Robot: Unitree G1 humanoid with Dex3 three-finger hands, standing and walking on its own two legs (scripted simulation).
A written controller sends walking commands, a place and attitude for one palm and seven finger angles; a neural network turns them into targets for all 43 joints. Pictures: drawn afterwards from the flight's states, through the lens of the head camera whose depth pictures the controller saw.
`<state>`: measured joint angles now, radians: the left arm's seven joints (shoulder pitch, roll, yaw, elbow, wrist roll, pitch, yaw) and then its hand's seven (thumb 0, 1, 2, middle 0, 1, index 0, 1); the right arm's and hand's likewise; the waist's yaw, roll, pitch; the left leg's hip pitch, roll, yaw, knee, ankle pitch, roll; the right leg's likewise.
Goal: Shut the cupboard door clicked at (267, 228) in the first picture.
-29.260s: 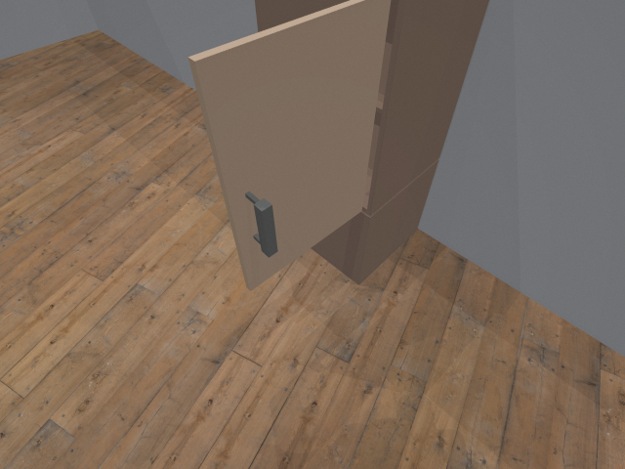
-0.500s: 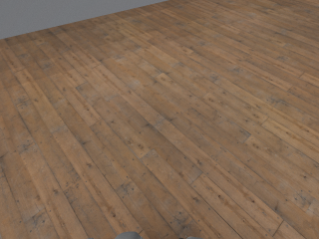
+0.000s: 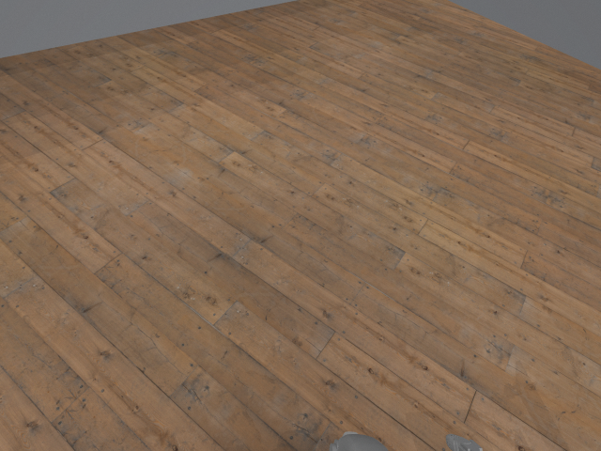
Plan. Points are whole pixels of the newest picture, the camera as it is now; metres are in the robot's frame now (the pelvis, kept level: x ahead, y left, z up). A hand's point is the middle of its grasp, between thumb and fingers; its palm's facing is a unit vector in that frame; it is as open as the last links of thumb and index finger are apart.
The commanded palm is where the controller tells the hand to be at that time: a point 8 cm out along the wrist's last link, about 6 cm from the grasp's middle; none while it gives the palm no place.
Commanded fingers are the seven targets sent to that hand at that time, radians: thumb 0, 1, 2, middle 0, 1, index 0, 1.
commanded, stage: turn to face it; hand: left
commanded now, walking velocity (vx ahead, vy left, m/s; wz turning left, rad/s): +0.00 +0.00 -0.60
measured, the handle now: out of the picture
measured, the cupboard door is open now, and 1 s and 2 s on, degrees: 64 64 64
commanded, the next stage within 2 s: take the last steps up to it in 1.94 s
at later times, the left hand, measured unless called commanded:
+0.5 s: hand (230, 428) +0.17 +0.12 -0.15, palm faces -0.29 -0.92 -0.27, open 7.4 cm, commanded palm none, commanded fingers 0.00 0.90 0.90 -0.20 -0.30 -0.20 -0.30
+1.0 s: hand (220, 391) +0.22 +0.15 -0.17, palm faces -0.52 -0.83 -0.20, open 7.4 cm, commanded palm none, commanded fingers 0.00 0.90 0.90 -0.20 -0.30 -0.20 -0.30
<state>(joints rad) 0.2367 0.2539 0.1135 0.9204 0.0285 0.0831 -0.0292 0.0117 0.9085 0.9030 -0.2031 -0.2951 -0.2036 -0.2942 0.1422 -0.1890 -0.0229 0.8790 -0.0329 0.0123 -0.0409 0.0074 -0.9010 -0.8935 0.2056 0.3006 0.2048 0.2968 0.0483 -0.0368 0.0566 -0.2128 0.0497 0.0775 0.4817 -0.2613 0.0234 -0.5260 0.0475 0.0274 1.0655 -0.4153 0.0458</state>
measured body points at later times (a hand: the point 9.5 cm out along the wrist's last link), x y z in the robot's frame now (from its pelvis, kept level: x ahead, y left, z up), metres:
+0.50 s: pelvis +0.00 -0.04 +0.00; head +0.04 -0.08 +0.44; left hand +0.19 +0.16 -0.13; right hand -0.04 -0.31 -0.16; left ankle +0.04 +0.10 -0.66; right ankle -0.04 -0.14 -0.74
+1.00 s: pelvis +0.04 +0.00 +0.00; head +0.09 +0.01 +0.45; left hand +0.25 +0.19 -0.15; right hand -0.03 -0.25 -0.12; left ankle +0.10 +0.08 -0.74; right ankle -0.08 -0.11 -0.65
